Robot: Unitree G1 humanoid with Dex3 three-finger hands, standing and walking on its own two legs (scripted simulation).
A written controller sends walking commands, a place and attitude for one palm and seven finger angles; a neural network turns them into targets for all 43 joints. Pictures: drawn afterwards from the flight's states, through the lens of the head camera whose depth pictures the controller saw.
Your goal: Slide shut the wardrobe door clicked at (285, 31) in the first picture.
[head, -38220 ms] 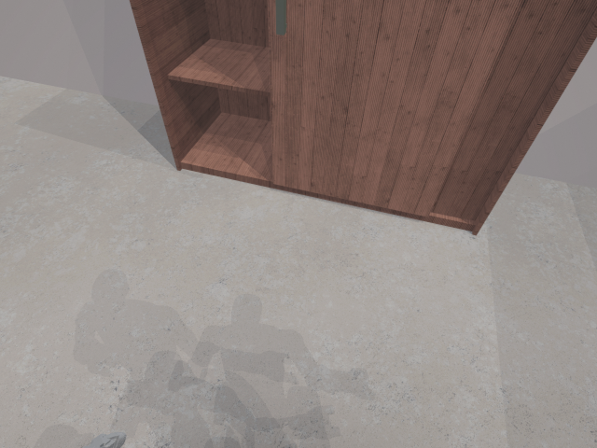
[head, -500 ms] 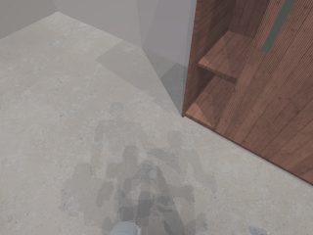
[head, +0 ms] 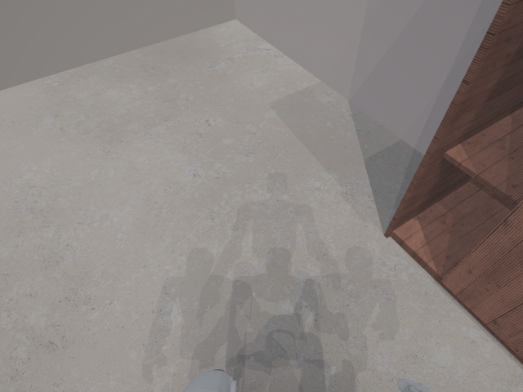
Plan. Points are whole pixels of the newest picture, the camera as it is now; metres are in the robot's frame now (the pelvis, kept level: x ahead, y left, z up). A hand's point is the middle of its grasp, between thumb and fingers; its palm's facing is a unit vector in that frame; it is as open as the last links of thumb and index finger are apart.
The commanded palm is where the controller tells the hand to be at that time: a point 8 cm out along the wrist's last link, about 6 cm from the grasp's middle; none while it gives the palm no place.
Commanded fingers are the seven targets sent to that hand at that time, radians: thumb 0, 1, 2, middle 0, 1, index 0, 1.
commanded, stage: walk to a spot facing it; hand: right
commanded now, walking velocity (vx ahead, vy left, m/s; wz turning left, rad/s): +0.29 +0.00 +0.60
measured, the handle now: out of the picture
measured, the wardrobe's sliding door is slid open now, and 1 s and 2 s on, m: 0.26 0.26 0.26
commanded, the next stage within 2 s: turn to face it in 0.52 s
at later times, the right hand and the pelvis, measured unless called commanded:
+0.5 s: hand (361, 328) +0.28 -0.16 -0.19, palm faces -0.33 +0.93 -0.15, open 7.4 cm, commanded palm none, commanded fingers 0.00 -0.90 -0.90 0.20 0.30 0.20 0.30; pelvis +0.15 +0.01 -0.01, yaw +19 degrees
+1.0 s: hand (307, 244) +0.46 -0.05 -0.20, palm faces -0.32 +0.94 -0.12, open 7.4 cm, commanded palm none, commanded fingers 0.00 -0.90 -0.90 0.20 0.30 0.20 0.30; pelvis +0.29 +0.06 -0.02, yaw +16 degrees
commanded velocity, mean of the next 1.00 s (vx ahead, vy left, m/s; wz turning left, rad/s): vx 0.12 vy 0.00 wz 0.09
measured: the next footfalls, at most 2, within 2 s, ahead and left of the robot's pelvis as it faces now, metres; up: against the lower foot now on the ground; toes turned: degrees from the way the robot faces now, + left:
left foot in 0.12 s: +0.11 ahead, +0.17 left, +0.00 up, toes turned +11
right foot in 0.38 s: +0.24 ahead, -0.09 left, +0.00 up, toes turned +5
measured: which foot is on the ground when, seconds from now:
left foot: up 0.00-0.10, down 0.12-0.36, up 0.38-0.72, down 0.74-0.92, up 0.94-1.00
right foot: down 0.00-0.12, up 0.14-0.36, down 0.38-0.72, up 0.74-0.90, down 0.92-1.00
